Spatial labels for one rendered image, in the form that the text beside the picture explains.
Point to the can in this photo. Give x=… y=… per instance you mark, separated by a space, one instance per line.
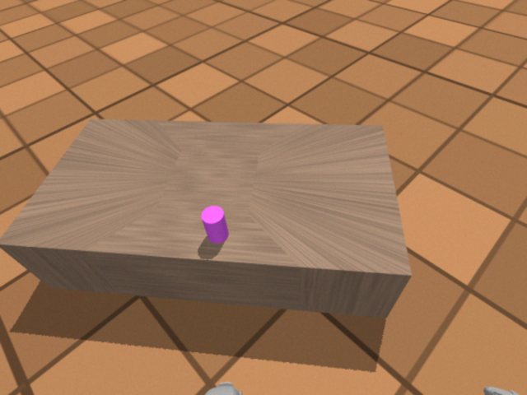
x=215 y=224

